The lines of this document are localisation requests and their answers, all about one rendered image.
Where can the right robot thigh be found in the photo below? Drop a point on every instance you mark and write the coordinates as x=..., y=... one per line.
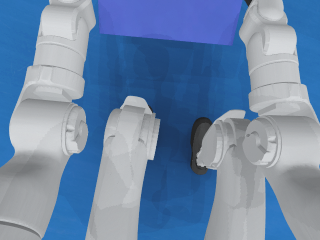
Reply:
x=239, y=207

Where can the robot right foot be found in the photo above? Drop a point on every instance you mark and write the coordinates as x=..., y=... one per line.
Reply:
x=199, y=129

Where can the robot left upper arm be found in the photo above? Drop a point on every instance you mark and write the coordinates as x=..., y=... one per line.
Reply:
x=44, y=134

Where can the right robot forearm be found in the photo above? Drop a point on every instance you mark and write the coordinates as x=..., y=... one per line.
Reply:
x=273, y=64

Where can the carton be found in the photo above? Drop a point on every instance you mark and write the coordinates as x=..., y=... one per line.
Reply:
x=198, y=21

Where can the robot right upper arm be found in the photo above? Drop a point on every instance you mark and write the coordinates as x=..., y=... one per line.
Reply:
x=287, y=150

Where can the left robot forearm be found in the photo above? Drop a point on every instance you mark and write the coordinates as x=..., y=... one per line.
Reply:
x=60, y=55

